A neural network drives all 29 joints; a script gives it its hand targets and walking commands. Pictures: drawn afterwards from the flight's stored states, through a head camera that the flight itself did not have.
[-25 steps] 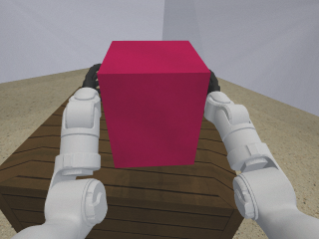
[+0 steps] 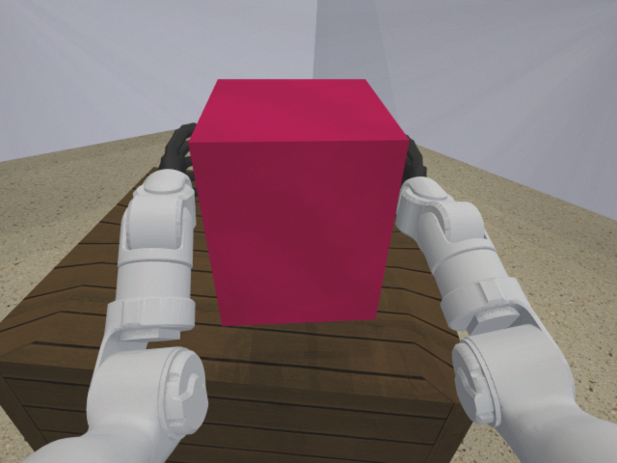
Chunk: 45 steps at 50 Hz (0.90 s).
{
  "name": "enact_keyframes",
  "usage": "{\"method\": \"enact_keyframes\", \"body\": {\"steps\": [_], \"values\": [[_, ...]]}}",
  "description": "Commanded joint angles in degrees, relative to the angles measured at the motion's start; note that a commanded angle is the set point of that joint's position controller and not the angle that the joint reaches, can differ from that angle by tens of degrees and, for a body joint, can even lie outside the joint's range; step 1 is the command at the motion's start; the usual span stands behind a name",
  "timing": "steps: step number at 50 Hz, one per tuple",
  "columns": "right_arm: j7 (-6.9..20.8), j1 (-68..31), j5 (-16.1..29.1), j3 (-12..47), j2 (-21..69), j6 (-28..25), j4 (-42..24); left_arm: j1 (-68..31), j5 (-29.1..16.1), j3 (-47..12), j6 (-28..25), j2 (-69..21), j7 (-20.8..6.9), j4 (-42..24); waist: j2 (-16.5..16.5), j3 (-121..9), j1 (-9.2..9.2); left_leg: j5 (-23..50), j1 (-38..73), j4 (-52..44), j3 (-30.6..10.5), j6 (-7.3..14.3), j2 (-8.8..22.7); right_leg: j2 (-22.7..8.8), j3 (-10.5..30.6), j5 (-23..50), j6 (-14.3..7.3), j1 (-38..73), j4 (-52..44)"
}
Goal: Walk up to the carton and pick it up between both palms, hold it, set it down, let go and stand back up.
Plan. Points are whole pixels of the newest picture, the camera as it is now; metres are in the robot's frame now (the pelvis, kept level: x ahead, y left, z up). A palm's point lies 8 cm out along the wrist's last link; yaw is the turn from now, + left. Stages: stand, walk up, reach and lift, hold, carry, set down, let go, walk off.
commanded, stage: hold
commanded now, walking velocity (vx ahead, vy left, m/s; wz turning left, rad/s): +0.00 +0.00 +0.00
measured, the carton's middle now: (296, 198) +0.39 +0.00 +0.23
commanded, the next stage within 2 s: none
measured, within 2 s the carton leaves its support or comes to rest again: neither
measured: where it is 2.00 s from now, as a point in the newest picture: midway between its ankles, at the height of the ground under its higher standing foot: outside the picture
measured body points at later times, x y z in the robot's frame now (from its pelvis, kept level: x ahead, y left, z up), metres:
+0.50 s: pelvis +0.00 +0.00 +0.00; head -0.08 +0.02 +0.44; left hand +0.39 +0.15 +0.26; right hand +0.39 -0.15 +0.26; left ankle +0.01 +0.14 -0.75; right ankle -0.01 -0.13 -0.75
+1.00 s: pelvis +0.00 +0.00 +0.00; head -0.08 +0.02 +0.44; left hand +0.39 +0.15 +0.26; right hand +0.39 -0.15 +0.27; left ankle +0.02 +0.14 -0.75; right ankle -0.01 -0.13 -0.75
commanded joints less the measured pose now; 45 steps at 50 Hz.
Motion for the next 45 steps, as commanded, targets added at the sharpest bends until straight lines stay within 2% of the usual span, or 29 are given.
{"method": "enact_keyframes", "body": {"steps": [1, 3, 4, 5, 7, 8, 9, 10, 13, 14, 15, 16, 17, 18, 19, 20, 21, 23, 25, 28, 29, 32, 34, 38, 39, 40, 42, 43, 45], "values": [[5.6, -51.2, 7.4, 15.2, 43.2, -2.5, -22.5, -38.9, -10.2, -23.5, -4.7, -37.1, -7.3, -4.7, 1.4, -18.5, 0.37, 16.2, 6.8, -0.1, 4.4, -0.9, -5.8, 5.8, -1.6, 11.1, 2.0, 3.6, -1.5], [5.3, -47.4, 7.2, 15.0, 42.3, -2.2, -21.0, -38.0, -9.8, -23.7, -4.6, -36.6, -7.5, -5.6, 1.0, -17.1, -0.71, 17.2, 7.1, -0.1, 4.1, -1.0, -5.7, 5.8, -1.7, 12.4, 1.7, 4.0, -1.3], [5.2, -48.6, 7.8, 15.2, 41.9, -2.9, -23.3, -37.9, -11.4, -25.7, -4.7, -38.0, -7.5, -7.6, 2.6, -20.3, -1.12, 20.0, 8.2, 0.7, 3.7, -1.6, -5.4, 5.9, -1.8, 14.2, 1.3, 4.2, -0.8], [5.1, -47.5, 7.4, 14.5, 41.1, -2.1, -19.6, -38.3, -10.6, -25.2, -4.4, -37.3, -7.5, -5.5, 1.8, -16.5, -1.74, 18.4, 7.6, 0.4, 3.7, -1.6, -5.5, 6.0, -2.2, 12.2, 1.4, 2.6, -1.2], [5.4, -47.0, 7.2, 14.1, 42.4, -1.7, -19.4, -38.6, -9.5, -24.1, -4.6, -36.6, -7.3, -4.4, 1.4, -15.4, -0.65, 14.8, 6.5, -0.4, 4.2, -0.7, -5.8, 5.5, -1.4, 9.5, 1.8, 1.5, -1.9], [5.4, -47.5, 7.8, 15.1, 43.0, -1.9, -20.4, -38.8, -10.2, -24.4, -5.0, -37.2, -7.4, -6.5, 1.4, -17.1, -0.31, 15.5, 6.7, -0.2, 3.9, -0.9, -5.4, 5.5, -1.6, 10.4, 1.7, 2.1, -1.3], [5.5, -46.9, 7.4, 14.1, 41.5, -1.9, -20.0, -39.4, -10.5, -25.3, -4.8, -37.2, -7.2, -7.6, 3.1, -16.3, -1.23, 15.7, 6.5, 0.0, 4.1, -1.4, -5.5, 5.2, -1.4, 10.2, 1.5, 1.7, -1.3], [5.3, -48.6, 8.6, 15.7, 41.9, -2.5, -23.3, -38.2, -10.9, -26.0, -4.7, -37.3, -7.1, -8.1, 3.1, -19.8, 0.02, 19.0, 7.4, 0.6, 3.9, -1.6, -5.2, 5.7, -1.6, 13.3, 1.6, 4.0, -0.8], [4.9, -46.0, 8.0, 15.1, 41.7, -1.4, -20.9, -38.1, -10.2, -24.8, -4.2, -36.1, -7.3, -8.5, 2.1, -16.4, -1.68, 17.4, 7.3, 0.5, 3.7, -1.3, -5.6, 5.5, -1.5, 12.5, 1.8, 3.2, -1.2], [5.1, -46.5, 8.3, 15.0, 42.2, -1.6, -20.6, -39.9, -10.4, -26.0, -4.5, -36.7, -7.4, -9.8, 4.3, -17.0, -0.86, 17.6, 7.2, 0.2, 4.0, -2.0, -5.2, 5.5, -1.4, 11.6, 1.4, 3.2, -0.8], [5.2, -46.4, 7.9, 14.9, 42.1, -1.3, -20.0, -38.9, -9.9, -25.0, -4.1, -36.4, -7.3, -7.6, 2.5, -14.9, -1.13, 16.2, 6.3, -0.2, 3.6, -1.4, -5.3, 5.7, -1.6, 10.5, 1.5, 2.6, -1.2], [5.3, -47.4, 8.0, 14.6, 41.2, -1.6, -21.2, -38.0, -10.0, -25.3, -3.7, -36.7, -7.4, -6.7, 4.2, -14.4, -0.8, 15.8, 5.4, -0.3, 3.6, -1.7, -5.0, 5.5, -1.5, 9.9, 1.1, 2.9, -1.3], [5.4, -47.6, 8.0, 15.2, 41.8, -2.0, -22.1, -38.1, -10.5, -26.1, -4.0, -36.9, -7.3, -7.6, 3.1, -17.1, -0.92, 16.8, 6.3, 0.4, 3.7, -1.6, -5.4, 5.6, -1.7, 11.3, 1.3, 3.8, -0.9], [5.5, -47.3, 8.7, 15.4, 41.5, -2.0, -21.2, -37.6, -10.5, -26.2, -4.0, -37.1, -7.0, -9.2, 4.6, -18.4, -0.3, 19.3, 7.1, 0.6, 2.9, -1.7, -4.7, 5.8, -1.4, 12.8, 0.8, 3.7, -0.7], [5.5, -48.1, 8.6, 14.7, 41.5, -2.4, -21.5, -39.4, -11.1, -26.9, -4.3, -37.7, -7.0, -8.8, 4.7, -18.0, -1.26, 18.8, 7.2, 0.6, 3.7, -2.2, -5.1, 5.8, -1.7, 11.5, 1.2, 3.1, -0.7], [5.5, -47.0, 7.7, 14.0, 41.6, -1.9, -19.6, -39.1, -10.5, -25.6, -4.1, -36.6, -7.1, -6.3, 2.7, -15.5, -1.16, 16.1, 6.5, -0.5, 3.5, -1.5, -5.1, 5.5, -1.7, 9.7, 1.2, 2.0, -1.6], [5.7, -47.2, 8.0, 15.2, 42.5, -2.3, -21.9, -39.8, -11.0, -26.4, -4.7, -37.2, -7.0, -9.3, 2.2, -18.8, -0.44, 17.7, 6.7, -0.3, 3.5, -1.4, -5.3, 5.7, -1.7, 11.6, 1.2, 3.7, -0.9], [5.4, -47.1, 8.5, 14.7, 41.1, -2.0, -22.1, -38.3, -10.9, -26.8, -4.3, -37.9, -7.1, -9.5, 4.2, -18.3, -1.05, 19.2, 7.5, 0.3, 3.5, -2.1, -5.3, 5.8, -1.8, 13.2, 1.4, 3.4, -0.9], [5.3, -46.0, 8.6, 15.0, 40.8, -1.6, -22.4, -38.1, -10.9, -26.9, -4.0, -37.3, -7.1, -8.8, 4.1, -17.8, -1.85, 20.1, 7.4, 0.7, 3.5, -2.1, -5.6, 5.8, -2.0, 14.4, 1.5, 4.1, -1.0], [5.5, -47.6, 8.0, 15.2, 41.6, -1.5, -21.9, -38.2, -9.8, -24.6, -4.3, -36.5, -7.4, -7.0, 1.8, -16.0, -0.82, 13.8, 5.7, -0.3, 3.3, -0.8, -5.3, 5.4, -1.3, 9.1, 1.6, 2.6, -1.3], [5.4, -48.4, 8.3, 16.5, 42.9, -2.1, -25.2, -37.1, -10.1, -24.8, -4.4, -36.9, -7.2, -7.9, 0.6, -19.8, 0.6, 15.7, 6.3, -0.3, 3.5, -0.6, -5.4, 5.8, -1.9, 11.7, 1.6, 3.2, -1.0], [5.3, -49.0, 8.0, 15.5, 42.8, -1.4, -22.7, -37.4, -9.6, -23.3, -4.1, -36.0, -7.4, -4.7, 0.1, -15.6, 0.61, 14.2, 5.3, -0.8, 4.3, -0.2, -5.6, 5.6, -1.2, 9.4, 2.1, 3.2, -1.7], [5.2, -49.6, 7.9, 16.0, 43.0, -1.8, -23.4, -38.4, -10.1, -23.7, -4.5, -36.5, -7.5, -6.3, -0.4, -17.3, 0.66, 14.9, 6.0, -0.2, 4.2, -0.5, -5.6, 5.4, -1.2, 10.9, 2.1, 2.9, -1.4], [5.7, -49.5, 6.3, 13.9, 42.8, -1.7, -19.3, -40.5, -9.3, -23.2, -4.6, -36.5, -7.6, -3.4, 1.7, -15.3, -0.13, 10.0, 4.4, -1.4, 4.2, -0.4, -5.7, 5.1, -1.5, 5.6, 1.7, 0.8, -1.7], [5.7, -51.5, 6.9, 14.3, 44.3, -2.3, -22.1, -41.5, -11.0, -24.9, -5.2, -38.0, -7.4, -5.1, 1.2, -18.9, -0.48, 11.5, 5.6, -1.1, 4.0, -0.4, -5.3, 5.1, -1.2, 6.9, 1.5, 1.3, -1.5], [5.5, -51.2, 7.0, 13.2, 42.6, -2.2, -21.1, -41.6, -11.1, -25.4, -5.1, -38.2, -7.3, -5.0, 3.1, -19.1, -0.8, 12.5, 5.7, -0.8, 3.8, -1.2, -5.2, 5.7, -1.7, 7.7, 1.4, 1.5, -1.6], [5.8, -48.6, 7.1, 13.0, 41.7, -1.5, -17.4, -40.9, -10.0, -23.7, -5.0, -36.9, -7.0, -4.9, 2.5, -15.0, -0.26, 12.2, 4.9, -0.6, 3.6, -1.1, -5.2, 5.6, -1.1, 7.1, 1.3, 1.3, -1.4], [6.0, -49.0, 6.3, 12.2, 41.3, -1.3, -15.9, -39.3, -8.4, -21.0, -4.5, -35.3, -7.2, -0.2, 1.3, -11.8, 0.2, 9.1, 3.7, -1.8, 3.6, 0.0, -5.2, 5.1, -0.9, 4.8, 1.5, -0.1, -2.3], [6.1, -48.7, 6.7, 13.3, 42.3, -2.2, -17.9, -37.6, -8.9, -20.4, -5.0, -36.0, -7.6, -1.6, 0.2, -16.3, 0.92, 12.6, 4.2, -1.1, 4.1, 0.1, -5.6, 5.4, -0.9, 9.0, 1.5, 2.6, -1.8]]}}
